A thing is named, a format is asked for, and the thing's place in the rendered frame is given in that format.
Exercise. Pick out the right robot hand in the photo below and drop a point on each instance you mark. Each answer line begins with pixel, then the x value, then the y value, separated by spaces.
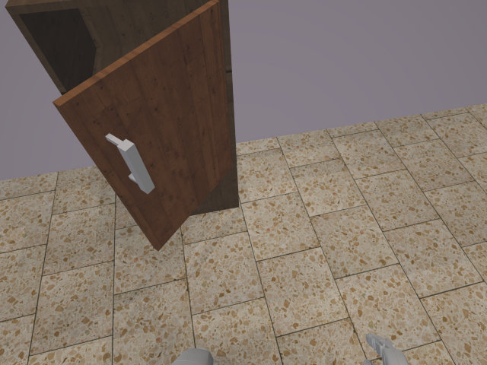
pixel 386 349

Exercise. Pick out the left robot thigh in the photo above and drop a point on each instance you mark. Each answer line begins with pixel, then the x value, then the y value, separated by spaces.
pixel 195 356

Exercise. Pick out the handle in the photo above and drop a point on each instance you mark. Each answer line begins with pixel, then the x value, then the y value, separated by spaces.
pixel 139 173

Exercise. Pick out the cupboard door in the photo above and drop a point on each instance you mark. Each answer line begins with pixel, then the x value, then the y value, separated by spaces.
pixel 168 97

